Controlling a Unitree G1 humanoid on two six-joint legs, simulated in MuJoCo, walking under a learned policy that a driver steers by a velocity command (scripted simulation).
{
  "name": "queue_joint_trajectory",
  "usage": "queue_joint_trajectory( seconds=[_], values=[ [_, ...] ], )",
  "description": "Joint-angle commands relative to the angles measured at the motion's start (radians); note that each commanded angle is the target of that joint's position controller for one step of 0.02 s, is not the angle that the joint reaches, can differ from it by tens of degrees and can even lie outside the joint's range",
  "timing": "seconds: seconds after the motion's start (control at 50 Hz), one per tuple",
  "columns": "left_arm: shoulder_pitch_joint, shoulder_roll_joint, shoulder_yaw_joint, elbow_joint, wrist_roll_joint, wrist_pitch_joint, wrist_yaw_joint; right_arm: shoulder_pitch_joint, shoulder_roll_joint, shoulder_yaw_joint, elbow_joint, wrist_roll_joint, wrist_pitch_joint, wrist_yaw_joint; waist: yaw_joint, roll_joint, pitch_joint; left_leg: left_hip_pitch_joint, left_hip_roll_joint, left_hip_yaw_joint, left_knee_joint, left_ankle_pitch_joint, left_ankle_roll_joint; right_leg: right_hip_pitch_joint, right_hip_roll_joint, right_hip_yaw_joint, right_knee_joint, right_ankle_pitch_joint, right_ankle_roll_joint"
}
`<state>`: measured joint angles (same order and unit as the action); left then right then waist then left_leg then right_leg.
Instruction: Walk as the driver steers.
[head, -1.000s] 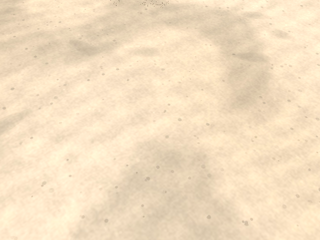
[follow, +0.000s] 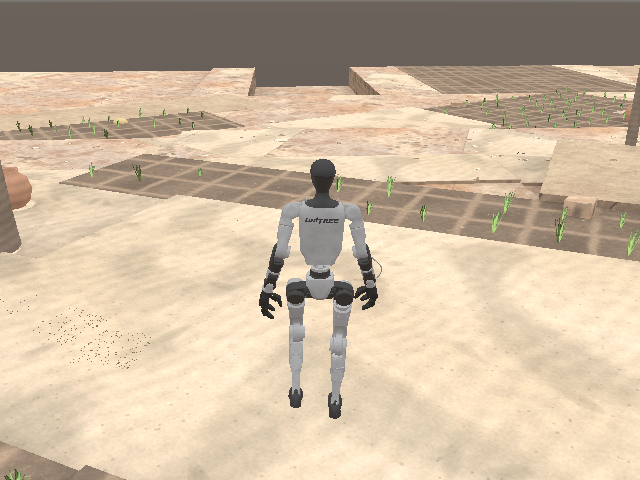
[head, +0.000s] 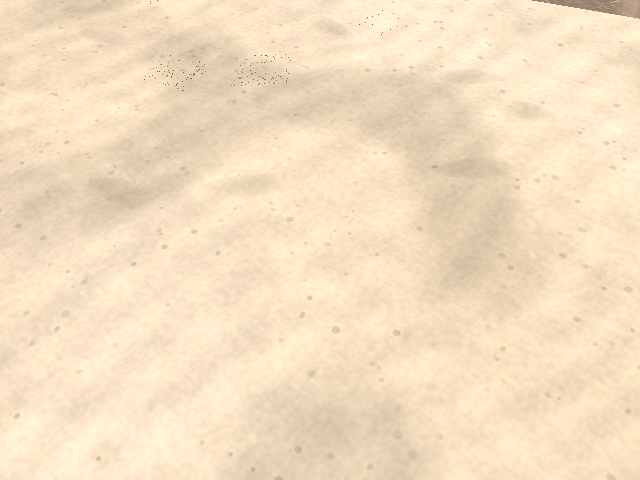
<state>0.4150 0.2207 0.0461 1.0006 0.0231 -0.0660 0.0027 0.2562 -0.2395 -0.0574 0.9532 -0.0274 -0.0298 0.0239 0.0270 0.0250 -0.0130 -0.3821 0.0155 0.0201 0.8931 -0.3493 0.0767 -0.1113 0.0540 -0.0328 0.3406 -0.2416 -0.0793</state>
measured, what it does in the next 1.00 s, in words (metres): walks ahead: left foot, then right foot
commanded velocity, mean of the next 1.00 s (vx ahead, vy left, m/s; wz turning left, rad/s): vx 0.32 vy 0.00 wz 0.00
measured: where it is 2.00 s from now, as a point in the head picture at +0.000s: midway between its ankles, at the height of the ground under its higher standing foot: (327, 415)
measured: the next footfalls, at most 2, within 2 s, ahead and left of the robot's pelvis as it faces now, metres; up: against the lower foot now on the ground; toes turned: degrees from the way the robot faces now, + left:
left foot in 0.32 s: +0.31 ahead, +0.14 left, +0.00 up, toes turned +4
right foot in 0.80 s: +0.52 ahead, -0.02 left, +0.00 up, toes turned -3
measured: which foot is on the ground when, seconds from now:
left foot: up 0.00-0.30, down 0.32-0.82, up 0.84-1.00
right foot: down 0.00-0.34, up 0.36-0.78, down 0.80-1.00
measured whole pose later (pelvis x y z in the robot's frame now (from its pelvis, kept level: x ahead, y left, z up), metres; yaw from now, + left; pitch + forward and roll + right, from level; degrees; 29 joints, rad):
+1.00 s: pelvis +0.41 +0.05 -0.01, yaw +1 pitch -1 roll +0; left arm 0.20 0.16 0.01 1.05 0.02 -0.04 0.04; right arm 0.25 -0.17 -0.02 1.06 -0.02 0.00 -0.03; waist -0.01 0.02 0.07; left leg -0.27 0.00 -0.01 0.79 -0.51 0.01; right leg -0.30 0.04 -0.10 0.42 -0.11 -0.09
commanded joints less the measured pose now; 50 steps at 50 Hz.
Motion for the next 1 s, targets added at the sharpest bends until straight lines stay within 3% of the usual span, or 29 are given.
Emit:
queue_joint_trajectory(
  seconds=[0.02,0.12,0.22,0.26,0.28,0.3,0.32,0.34,0.36,0.38,0.4,0.42,0.46,0.52,0.58,0.66,0.76,0.78,0.8,0.82,0.84,0.86,0.88,0.9,0.92,0.94,1.0],
  values=[
    [0.019,0.099,0.013,-0.026,-0.008,-0.028,0.008,-0.087,-0.064,-0.012,-0.071,-0.012,-0.023,0.019,-0.01,-0.095,0.097,-0.311,0.059,-0.015,0.058,0.11,-0.018,0.144,-0.269,0.312,-0.261,-0.048,-0.119],
    [0.096,0.096,0.006,0.023,-0.008,-0.033,0.011,-0.248,-0.028,0.006,-0.132,-0.005,-0.01,0.02,0.022,-0.113,0.118,-0.308,0.052,0.038,-0.109,0.211,-0.07,0.125,-0.243,0.178,-0.235,0.213,-0.127],
    [0.101,0.124,0.012,0.045,-0.004,-0.033,0.01,-0.324,-0.045,0.008,-0.176,0.006,-0.009,0.014,0.026,-0.13,0.137,-0.176,0.029,0.065,-0.273,0.244,-0.032,0.107,-0.271,0.136,-0.196,0.359,-0.11],
    [0.069,0.139,0.016,0.047,-0.004,-0.032,0.01,-0.27,-0.061,-0.001,-0.168,0.005,-0.014,0.006,-0.012,-0.121,0.121,-0.071,0.003,0.076,-0.311,0.212,0.001,0.114,-0.284,0.116,-0.126,0.519,-0.091],
    [0.051,0.149,0.019,0.048,-0.006,-0.031,0.01,-0.186,-0.074,-0.011,-0.144,0.003,-0.02,-0.002,-0.053,-0.111,0.081,0.037,-0.026,0.089,-0.341,0.198,0.018,0.116,-0.272,0.092,-0.02,0.666,-0.075],
    [0.041,0.148,0.02,0.05,-0.007,-0.027,0.009,-0.03,-0.092,-0.025,-0.089,-0.002,-0.028,-0.011,-0.118,-0.072,0.003,0.217,-0.057,0.105,-0.393,0.204,0.039,0.086,-0.228,0.049,0.17,0.736,-0.055],
    [0.04,0.124,0.012,0.037,-0.007,-0.026,0.007,0.148,-0.15,-0.046,-0.041,-0.02,-0.039,-0.023,-0.18,-0.015,-0.1,0.458,0.056,-0.023,-0.415,0.112,0.075,-0.076,-0.177,0.013,0.43,0.546,-0.034],
    [0.138,-0.004,-0.013,0.009,-0.032,-0.024,-0.001,0.259,-0.269,-0.07,-0.027,-0.039,-0.042,-0.026,-0.145,0.224,-0.239,0.718,0.37,-0.513,-0.525,-0.094,0.181,-0.392,-0.02,-0.043,0.821,-0.076,0.015],
    [0.115,0.077,0.009,0.02,-0.013,-0.025,-0.004,0.202,-0.239,-0.066,-0.027,0.003,-0.028,-0.017,-0.134,0.17,-0.239,0.638,0.391,-0.76,-0.694,-0.213,0.213,-0.494,0.005,0.087,0.951,-0.245,-0.004],
    [0.023,0.103,0.019,-0.007,-0.007,-0.022,-0.007,0.066,-0.182,-0.05,-0.051,0.012,-0.026,-0.016,-0.077,0.095,-0.064,0.493,0.36,-0.591,-0.692,-0.269,0.187,-0.552,-0.071,0.09,0.978,-0.156,-0.02],
    [-0.041,0.093,0.016,-0.021,-0.005,-0.026,-0.014,-0.009,-0.111,-0.031,-0.066,0.014,-0.034,-0.01,-0.061,0.023,0.009,0.357,0.314,-0.466,-0.717,-0.156,0.167,-0.527,-0.11,0.086,0.923,-0.07,-0.023],
    [-0.053,0.07,0.015,-0.02,-0.003,-0.022,-0.017,-0.031,-0.08,-0.022,-0.06,0.012,-0.042,-0.01,-0.031,0.025,0.042,0.274,0.264,-0.363,-0.737,-0.038,0.136,-0.476,-0.138,0.083,0.864,-0.033,-0.021],
    [-0.025,0.04,0.011,-0.007,0.016,0.002,-0.026,-0.007,-0.045,-0.008,-0.032,0.012,-0.058,-0.015,0.005,0.042,0.045,0.192,0.211,-0.239,-0.754,0.13,0.112,-0.39,-0.156,0.073,0.803,-0.009,-0.003],
    [-0.073,0.03,0.011,-0.021,0.016,0.021,-0.028,0.071,-0.061,-0.006,0.004,0.014,-0.076,-0.019,0.016,0.015,0.073,0.199,0.201,-0.145,-0.751,0.457,0.131,-0.434,-0.154,0.037,0.742,0.03,0.025],
    [-0.164,0.019,0.003,-0.048,0.012,0.027,-0.022,0.12,-0.056,0.005,0.029,0.013,-0.074,-0.022,0.009,0.023,0.078,0.227,0.168,-0.036,-0.696,0.826,0.118,-0.454,-0.14,-0.003,0.601,0.098,0.053],
    [-0.273,0.001,-0.016,-0.07,-0.005,0.025,-0.014,0.166,-0.052,0.018,0.054,0.015,-0.062,-0.031,-0.031,0.059,0.051,0.268,0.133,0.023,-0.644,0.945,0.074,-0.359,-0.086,-0.052,0.377,0.214,0.048],
    [-0.247,0.03,-0.012,-0.045,-0.001,0.012,0.011,0.177,-0.045,0.025,0.085,0.006,-0.043,-0.05,-0.028,0.072,0.044,0.378,0.177,-0.024,-0.514,0.974,0.083,-0.269,-0.048,-0.036,0.229,0.13,0.006],
    [-0.188,0.036,-0.008,-0.02,0.0,0.003,0.017,0.165,-0.046,0.024,0.089,0.009,-0.04,-0.053,0.0,0.056,0.034,0.388,0.168,-0.029,-0.444,0.966,0.069,-0.202,-0.038,-0.033,0.142,0.161,-0.007],
    [-0.116,0.051,-0.003,0.003,0.006,-0.013,0.022,0.167,-0.051,0.023,0.093,0.015,-0.04,-0.054,0.035,0.01,0.003,0.36,0.139,-0.016,-0.342,0.873,0.038,-0.079,-0.072,0.002,0.033,0.373,-0.018],
    [-0.022,0.127,0.012,0.024,0.019,-0.026,0.027,0.212,-0.028,0.03,0.076,0.023,-0.045,-0.056,0.025,-0.077,-0.105,0.242,0.095,0.006,-0.194,0.554,0.005,0.141,-0.237,0.134,0.125,0.855,-0.054],
    [0.003,0.125,0.013,0.032,0.005,-0.013,0.028,0.355,0.059,0.048,0.111,0.065,-0.027,-0.056,-0.002,-0.226,-0.252,0.105,-0.033,0.041,0.029,-0.095,-0.023,0.308,-0.444,0.339,0.152,1.125,-0.251],
    [-0.027,0.073,-0.002,0.021,-0.024,-0.001,0.02,0.287,-0.007,0.029,0.121,0.045,-0.002,-0.061,0.016,-0.152,-0.236,0.065,-0.056,-0.021,0.108,-0.331,-0.03,0.218,-0.455,0.387,0.088,0.976,-0.288],
    [-0.098,0.065,-0.007,0.011,-0.025,0.006,0.021,0.208,-0.018,0.02,0.103,0.016,0.009,-0.058,-0.002,-0.119,-0.122,0.037,-0.04,-0.052,0.137,-0.321,-0.036,0.099,-0.413,0.338,0.03,0.792,-0.267],
    [-0.153,0.043,-0.016,0.005,-0.017,0.012,0.027,0.16,0.002,0.021,0.1,0.001,0.015,-0.054,-0.021,-0.085,-0.052,0.039,-0.023,-0.063,0.11,-0.266,-0.044,0.004,-0.373,0.298,-0.022,0.63,-0.229],
    [-0.19,0.028,-0.024,0.002,-0.012,0.017,0.037,0.141,0.019,0.023,0.101,-0.002,0.025,-0.051,-0.047,-0.088,-0.002,0.075,-0.002,-0.067,0.045,-0.21,-0.055,-0.09,-0.331,0.242,-0.064,0.529,-0.187],
    [-0.217,0.022,-0.027,0.005,-0.009,0.021,0.043,0.157,0.04,0.029,0.11,-0.002,0.035,-0.05,-0.072,-0.111,0.01,0.125,0.006,-0.058,-0.025,-0.171,-0.067,-0.148,-0.288,0.195,-0.086,0.445,-0.151],
    [-0.197,0.04,-0.025,0.021,-0.002,0.022,0.038,0.182,0.049,0.035,0.145,0.009,0.056,-0.063,-0.068,-0.111,-0.03,0.189,-0.013,-0.018,-0.18,-0.12,-0.082,-0.139,-0.256,0.167,-0.091,0.315,-0.119]
  ],
)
